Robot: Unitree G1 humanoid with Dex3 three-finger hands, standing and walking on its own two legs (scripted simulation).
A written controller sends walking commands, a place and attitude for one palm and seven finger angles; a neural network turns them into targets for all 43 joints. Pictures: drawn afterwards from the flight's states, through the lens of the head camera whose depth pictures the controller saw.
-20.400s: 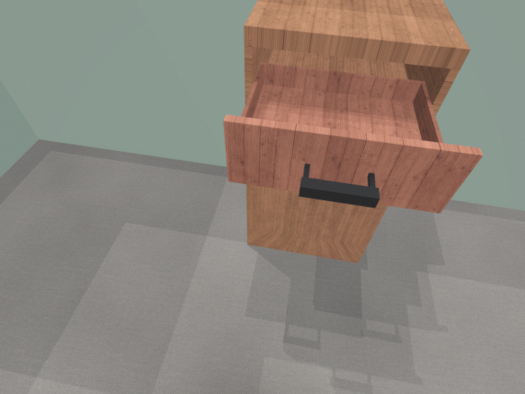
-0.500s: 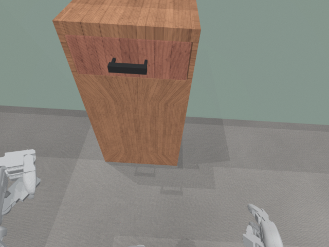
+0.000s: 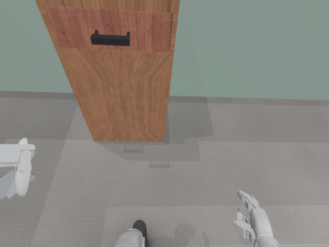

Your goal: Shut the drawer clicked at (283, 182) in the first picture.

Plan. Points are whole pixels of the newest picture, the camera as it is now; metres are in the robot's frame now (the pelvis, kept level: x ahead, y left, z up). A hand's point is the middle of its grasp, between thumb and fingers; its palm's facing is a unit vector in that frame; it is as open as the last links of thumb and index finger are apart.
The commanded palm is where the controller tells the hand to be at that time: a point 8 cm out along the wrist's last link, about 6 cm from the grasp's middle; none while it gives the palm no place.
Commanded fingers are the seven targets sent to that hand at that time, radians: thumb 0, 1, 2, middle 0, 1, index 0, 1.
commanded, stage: stop stepping back and stand still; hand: left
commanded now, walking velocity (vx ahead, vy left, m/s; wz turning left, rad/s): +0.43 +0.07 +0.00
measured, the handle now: (111, 36) +0.80 +0.25 +0.05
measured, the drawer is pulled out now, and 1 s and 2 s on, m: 0.00 0.00 0.00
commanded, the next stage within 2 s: let the arm hang, fingers relaxed in 0.92 s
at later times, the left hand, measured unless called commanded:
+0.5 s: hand out of the picture +0.13 +0.26 +0.19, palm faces +0.24 -0.83 -0.50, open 3.2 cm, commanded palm +0.09 +0.31 +0.19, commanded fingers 0.00 0.90 0.90 -1.40 -1.60 -1.40 -1.60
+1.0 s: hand out of the picture +0.14 +0.29 +0.18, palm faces +0.32 -0.81 -0.50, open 3.2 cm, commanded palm none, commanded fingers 0.00 0.90 0.90 -1.40 -1.60 -1.40 -1.60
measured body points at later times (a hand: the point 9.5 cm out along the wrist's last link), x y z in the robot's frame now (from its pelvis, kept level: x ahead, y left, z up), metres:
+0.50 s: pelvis -0.05 +0.04 +0.01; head -0.06 +0.06 +0.46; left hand +0.11 +0.30 +0.22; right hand +0.11 -0.18 -0.05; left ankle +0.07 +0.11 -0.72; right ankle -0.08 -0.06 -0.72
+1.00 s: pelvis -0.04 +0.05 +0.01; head -0.03 +0.05 +0.46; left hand +0.12 +0.33 +0.21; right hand +0.11 -0.18 -0.08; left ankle +0.00 +0.16 -0.72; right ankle -0.07 -0.06 -0.72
